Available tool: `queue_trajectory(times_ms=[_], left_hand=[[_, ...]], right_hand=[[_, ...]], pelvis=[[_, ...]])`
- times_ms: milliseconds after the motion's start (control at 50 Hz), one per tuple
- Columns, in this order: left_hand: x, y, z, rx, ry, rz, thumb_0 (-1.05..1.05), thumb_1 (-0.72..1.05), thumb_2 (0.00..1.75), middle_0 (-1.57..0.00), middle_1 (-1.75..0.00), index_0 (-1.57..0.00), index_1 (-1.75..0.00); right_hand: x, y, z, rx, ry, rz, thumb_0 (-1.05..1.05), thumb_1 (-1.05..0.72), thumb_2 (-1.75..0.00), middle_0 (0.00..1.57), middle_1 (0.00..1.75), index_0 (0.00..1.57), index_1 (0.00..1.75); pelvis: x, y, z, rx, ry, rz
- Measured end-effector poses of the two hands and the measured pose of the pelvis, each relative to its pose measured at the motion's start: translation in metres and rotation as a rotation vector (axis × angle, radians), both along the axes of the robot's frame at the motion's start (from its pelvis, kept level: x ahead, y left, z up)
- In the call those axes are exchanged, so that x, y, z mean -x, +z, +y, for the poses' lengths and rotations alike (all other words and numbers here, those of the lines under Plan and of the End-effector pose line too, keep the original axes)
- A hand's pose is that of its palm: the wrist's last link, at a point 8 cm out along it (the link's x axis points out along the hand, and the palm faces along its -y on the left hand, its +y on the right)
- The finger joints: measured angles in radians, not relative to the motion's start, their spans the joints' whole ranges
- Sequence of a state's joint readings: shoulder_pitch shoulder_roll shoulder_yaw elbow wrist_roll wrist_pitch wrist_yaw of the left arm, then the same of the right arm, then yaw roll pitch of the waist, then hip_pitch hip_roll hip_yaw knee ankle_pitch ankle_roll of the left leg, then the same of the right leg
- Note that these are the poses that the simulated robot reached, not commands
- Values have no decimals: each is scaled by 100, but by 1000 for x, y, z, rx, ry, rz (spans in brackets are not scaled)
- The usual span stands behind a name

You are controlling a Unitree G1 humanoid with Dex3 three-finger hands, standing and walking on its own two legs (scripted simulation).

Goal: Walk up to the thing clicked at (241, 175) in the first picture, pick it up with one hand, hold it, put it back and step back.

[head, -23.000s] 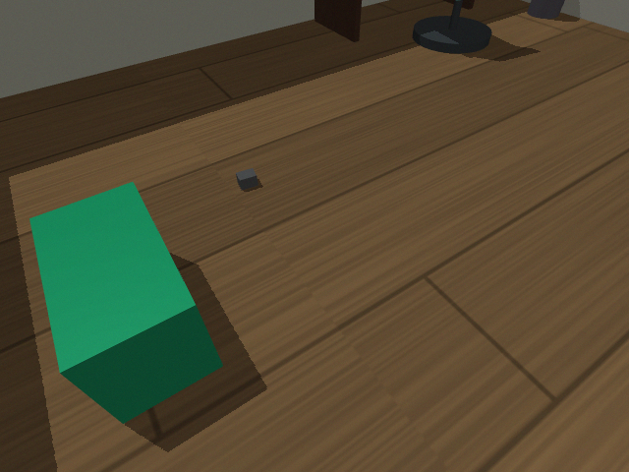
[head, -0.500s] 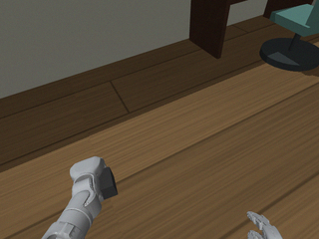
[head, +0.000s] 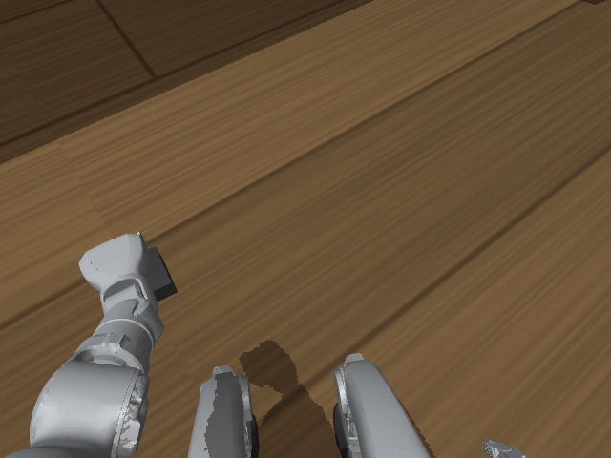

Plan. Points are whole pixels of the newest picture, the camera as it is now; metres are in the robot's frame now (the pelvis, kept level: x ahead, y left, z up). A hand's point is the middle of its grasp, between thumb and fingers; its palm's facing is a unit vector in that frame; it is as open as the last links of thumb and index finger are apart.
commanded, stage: crouch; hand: left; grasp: from above
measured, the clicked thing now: (139, 282) +0.41 +0.24 -0.16
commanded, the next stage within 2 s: lower in 1.16 s
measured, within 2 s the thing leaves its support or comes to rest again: neither
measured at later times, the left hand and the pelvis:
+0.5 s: hand (167, 303) +0.41 +0.24 -0.33, palm faces -0.39 -0.17 -0.91, open 9.5 cm; pelvis -0.02 +0.00 -0.16, yaw -2 degrees
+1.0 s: hand (178, 310) +0.42 +0.24 -0.41, palm faces -0.40 -0.18 -0.90, open 9.4 cm; pelvis -0.03 -0.01 -0.24, yaw -4 degrees
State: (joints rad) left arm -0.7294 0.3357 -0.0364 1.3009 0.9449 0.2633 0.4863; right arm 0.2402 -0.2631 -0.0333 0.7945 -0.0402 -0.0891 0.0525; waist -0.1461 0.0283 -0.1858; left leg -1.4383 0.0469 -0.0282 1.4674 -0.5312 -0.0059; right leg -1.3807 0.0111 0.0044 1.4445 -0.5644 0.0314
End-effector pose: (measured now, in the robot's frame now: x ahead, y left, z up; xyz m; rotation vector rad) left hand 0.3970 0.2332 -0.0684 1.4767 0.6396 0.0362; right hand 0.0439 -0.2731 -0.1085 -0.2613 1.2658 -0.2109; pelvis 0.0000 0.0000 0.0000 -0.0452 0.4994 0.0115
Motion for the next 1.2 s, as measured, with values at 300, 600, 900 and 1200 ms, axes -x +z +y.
queue_trajectory(times_ms=[300,600,900,1200], left_hand=[[-12,-135,3,62,-34,70,-3,4,44,-75,-50,-80,-44],[-26,-219,9,59,-14,20,-2,4,44,-75,-50,-80,-44],[-27,-265,8,65,-15,44,-2,5,44,-75,-50,-80,-44],[-32,-295,8,59,-20,14,-2,5,44,-75,-48,-80,-44]], right_hand=[[19,-119,23,-57,28,44,1,-87,-89,21,30,20,30],[0,-173,3,-19,122,73,0,-88,-89,20,30,20,30],[42,-221,0,-77,110,151,0,-89,-90,20,30,20,30],[63,-258,2,-94,102,178,0,-89,-90,20,30,20,30]], pelvis=[[18,-109,-1,25,-12,131],[17,-173,-4,41,-23,161],[29,-221,-7,37,-43,131],[33,-260,-9,38,-59,101]])
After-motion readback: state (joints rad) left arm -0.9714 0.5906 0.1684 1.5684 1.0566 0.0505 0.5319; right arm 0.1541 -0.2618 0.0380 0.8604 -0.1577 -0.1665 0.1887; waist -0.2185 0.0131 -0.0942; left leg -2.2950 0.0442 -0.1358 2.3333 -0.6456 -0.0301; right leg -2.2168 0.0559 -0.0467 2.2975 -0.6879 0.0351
